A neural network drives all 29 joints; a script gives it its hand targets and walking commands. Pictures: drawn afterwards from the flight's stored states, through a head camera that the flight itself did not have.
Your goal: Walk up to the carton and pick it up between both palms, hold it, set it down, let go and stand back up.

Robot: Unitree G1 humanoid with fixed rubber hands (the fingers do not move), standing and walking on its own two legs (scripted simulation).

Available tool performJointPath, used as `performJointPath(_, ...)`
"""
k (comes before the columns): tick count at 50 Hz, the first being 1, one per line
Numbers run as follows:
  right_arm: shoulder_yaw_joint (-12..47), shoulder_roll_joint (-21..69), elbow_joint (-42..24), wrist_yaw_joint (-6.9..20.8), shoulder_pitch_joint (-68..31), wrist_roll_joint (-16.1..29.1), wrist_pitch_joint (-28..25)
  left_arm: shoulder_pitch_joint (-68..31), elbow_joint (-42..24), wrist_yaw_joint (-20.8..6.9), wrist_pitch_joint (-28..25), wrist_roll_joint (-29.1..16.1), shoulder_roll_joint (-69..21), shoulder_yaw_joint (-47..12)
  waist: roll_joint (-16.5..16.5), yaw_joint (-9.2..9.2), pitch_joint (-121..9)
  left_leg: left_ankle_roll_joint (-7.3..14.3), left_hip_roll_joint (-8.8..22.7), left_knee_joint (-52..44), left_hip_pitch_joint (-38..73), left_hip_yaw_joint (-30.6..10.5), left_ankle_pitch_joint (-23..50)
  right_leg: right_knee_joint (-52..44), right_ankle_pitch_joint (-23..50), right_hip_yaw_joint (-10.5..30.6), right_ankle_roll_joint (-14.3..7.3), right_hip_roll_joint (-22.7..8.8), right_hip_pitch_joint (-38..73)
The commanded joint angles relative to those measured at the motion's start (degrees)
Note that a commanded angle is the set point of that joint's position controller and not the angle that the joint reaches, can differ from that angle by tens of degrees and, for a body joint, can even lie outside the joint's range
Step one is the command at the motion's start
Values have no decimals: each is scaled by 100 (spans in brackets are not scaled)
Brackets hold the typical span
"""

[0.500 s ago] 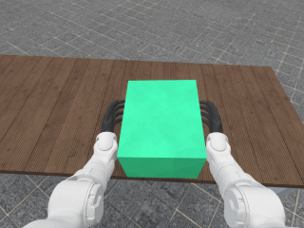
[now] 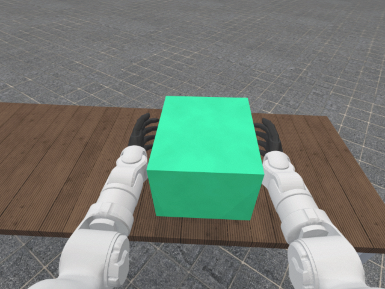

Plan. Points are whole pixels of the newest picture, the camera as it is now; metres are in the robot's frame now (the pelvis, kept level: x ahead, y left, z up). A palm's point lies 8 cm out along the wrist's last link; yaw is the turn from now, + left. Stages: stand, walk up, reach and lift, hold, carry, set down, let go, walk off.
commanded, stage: reach and lift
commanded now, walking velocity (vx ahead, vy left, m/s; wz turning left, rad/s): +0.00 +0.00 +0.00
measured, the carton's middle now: (204, 153) +0.41 +0.00 +0.09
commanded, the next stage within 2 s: hold in 1.26 s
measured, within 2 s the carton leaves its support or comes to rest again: neither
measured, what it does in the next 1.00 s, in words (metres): stands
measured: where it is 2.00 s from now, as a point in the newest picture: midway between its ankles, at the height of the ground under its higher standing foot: outside the picture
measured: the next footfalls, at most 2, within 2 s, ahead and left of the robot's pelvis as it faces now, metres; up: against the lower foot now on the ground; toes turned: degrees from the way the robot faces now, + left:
none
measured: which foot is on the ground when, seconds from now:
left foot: down 0.00-1.00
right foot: down 0.00-1.00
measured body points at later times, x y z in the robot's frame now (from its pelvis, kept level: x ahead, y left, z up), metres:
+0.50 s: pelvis -0.01 +0.00 +0.00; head -0.06 +0.01 +0.45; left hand +0.39 +0.15 +0.14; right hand +0.39 -0.15 +0.14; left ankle +0.03 +0.13 -0.74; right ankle +0.01 -0.12 -0.74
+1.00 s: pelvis -0.01 +0.00 +0.00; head -0.06 +0.01 +0.45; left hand +0.38 +0.15 +0.15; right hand +0.38 -0.15 +0.16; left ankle +0.03 +0.13 -0.74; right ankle +0.01 -0.12 -0.74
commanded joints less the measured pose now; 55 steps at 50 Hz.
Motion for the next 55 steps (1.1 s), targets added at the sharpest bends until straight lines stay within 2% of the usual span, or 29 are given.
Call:
performJointPath(1,2173,4611,-2484,807,-5094,819,-299,-4111,-2361,-944,84,333,-4801,-1839,214,-120,-2202,-59,-647,-84,1753,-182,1410,-343,1519,346,217,276,1411)
performJointPath(2,2039,4412,-2333,803,-5139,739,-242,-4037,-2030,-971,212,385,-4760,-1793,171,-218,-1866,-42,-639,-144,1673,-188,1092,-410,1129,290,231,268,1226)
performJointPath(3,2182,4564,-2761,822,-5418,843,-242,-4040,-2256,-948,287,385,-4888,-1845,195,-77,-2202,-62,-629,-115,1738,-178,1203,-375,1138,270,230,304,1339)
performJointPath(5,2120,4537,-2710,807,-5246,868,-144,-4134,-2500,-930,385,251,-4915,-1973,185,-209,-2204,-74,-623,-114,1763,-245,1201,-371,1197,277,216,337,1304)
performJointPath(7,2223,4531,-2691,845,-5434,918,-40,-4050,-2418,-927,552,327,-4858,-2001,265,-51,-1986,-51,-615,-156,1714,-184,1005,-376,984,290,225,306,1250)
performJointPath(11,2300,4647,-3266,736,-5695,1150,75,-3989,-2645,-921,784,161,-4997,-2131,86,-185,-2257,-5,-620,-70,1721,-243,911,-336,1141,302,265,316,1415)
performJointPath(13,2243,4540,-3032,754,-5594,1085,209,-4021,-2623,-912,859,190,-4926,-2091,81,-130,-1828,-8,-620,-162,1666,-233,662,-425,721,286,258,308,1165)
performJointPath(18,2227,4599,-3382,729,-5783,1173,362,-4129,-2912,-895,1013,98,-4931,-2250,112,-196,-2103,39,-658,-156,1627,-224,504,-404,745,328,284,280,1160)
performJointPath(21,2100,4579,-3158,721,-5726,1134,464,-4204,-2923,-934,1102,110,-4883,-2237,148,-307,-1971,28,-624,-234,1595,-247,341,-409,659,320,279,270,1251)
performJointPath(22,2174,4585,-3415,736,-5794,1161,437,-4144,-2981,-915,1126,84,-4878,-2203,69,-161,-2086,35,-618,-187,1592,-255,349,-387,543,291,254,291,1225)
performJointPath(28,2253,4427,-3615,689,-5729,1411,561,-4062,-3483,-881,1294,-3,-4919,-2469,258,-323,-2341,-60,-637,-65,1834,-301,844,-281,1241,306,258,336,1460)
performJointPath(29,2368,4476,-3916,692,-5808,1447,530,-4046,-3592,-873,1283,-48,-4911,-2517,244,-240,-2452,-60,-626,-28,1880,-286,1015,-259,1276,297,247,364,1463)
performJointPath(32,2283,4324,-3419,672,-5374,1268,715,-3704,-3208,-927,1481,272,-4614,-2137,41,-146,-1835,-13,-612,-214,1792,-250,641,-367,1026,285,268,303,1449)
performJointPath(33,2224,4278,-3316,642,-5234,1248,742,-3702,-3281,-979,1516,234,-4599,-2242,92,-294,-1722,-7,-635,-255,1742,-230,589,-373,1063,308,256,279,1478)
performJointPath(35,2220,4291,-3599,631,-5431,1309,698,-3848,-3406,-1013,1530,102,-4710,-2371,168,-320,-1960,-43,-637,-186,1839,-272,705,-344,1092,290,232,308,1413)
performJointPath(36,2385,4382,-4065,616,-5558,1403,658,-3756,-3617,-1012,1526,42,-4691,-2498,-21,-377,-2302,-58,-650,-86,1851,-258,875,-270,1452,297,269,313,1674)
performJointPath(38,2278,4361,-3845,619,-5550,1423,733,-4032,-3832,-964,1524,-6,-4774,-2546,292,-366,-2138,-73,-667,-95,1920,-241,889,-313,1275,282,235,313,1430)
performJointPath(39,2296,4349,-3776,623,-5559,1363,765,-3886,-3454,-1007,1576,103,-4595,-2340,73,-323,-1966,-43,-649,-168,1830,-244,635,-326,1139,301,266,266,1470)
performJointPath(43,2083,4347,-3520,662,-5513,1264,794,-4118,-3613,-1008,1606,71,-4714,-2466,175,-448,-1927,-38,-635,-267,1938,-255,295,-421,645,255,239,304,1219)
performJointPath(44,2164,4354,-3743,668,-5597,1343,788,-3992,-3541,-972,1629,80,-4695,-2399,203,-310,-1985,-32,-626,-248,1900,-227,354,-422,701,274,228,301,1248)
performJointPath(45,2172,4394,-3697,659,-5634,1354,808,-4111,-3660,-957,1621,47,-4677,-2469,136,-384,-2038,-38,-630,-222,1927,-225,404,-371,823,243,238,292,1274)
performJointPath(47,2262,4437,-3691,668,-5691,1418,852,-4047,-3510,-951,1644,154,-4577,-2239,115,-168,-1954,-1,-655,-230,1807,-184,438,-354,922,298,243,268,1429)
performJointPath(48,2240,4499,-3847,648,-5720,1340,838,-4146,-3656,-982,1627,84,-4621,-2391,38,-280,-2128,11,-666,-236,1804,-199,343,-354,833,306,270,273,1488)
performJointPath(49,2305,4511,-3884,651,-5608,1415,836,-4019,-3760,-965,1652,126,-4662,-2342,149,-158,-2120,0,-667,-228,1869,-196,633,-346,1070,321,255,295,1525)
performJointPath(50,2275,4381,-3937,638,-5591,1446,837,-3958,-3840,-951,1687,-11,-4771,-2534,130,-348,-2170,-36,-651,-176,2011,-239,786,-341,1252,319,226,314,1501)
performJointPath(51,2316,4351,-3890,624,-5721,1424,863,-3921,-3530,-983,1726,133,-4636,-2341,137,-200,-1931,-1,-675,-186,1926,-179,632,-349,1091,310,253,279,1447)
performJointPath(52,2403,4415,-4091,618,-5551,1465,851,-3878,-3857,-987,1697,16,-4664,-2519,42,-342,-2310,-29,-674,-159,1958,-256,739,-304,1339,289,283,299,1688)
performJointPath(54,2375,4376,-4005,605,-5428,1478,885,-3958,-4096,-971,1717,67,-4650,-2514,164,-289,-2139,-49,-646,-134,2015,-240,952,-300,1394,295,273,346,1545)
performJointPath(55,2226,4268,-3661,587,-5276,1483,980,-4014,-3947,-989,1794,183,-4505,-2398,291,-389,-1797,-87,-661,-151,2025,-224,736,-356,1162,271,249,302,1499)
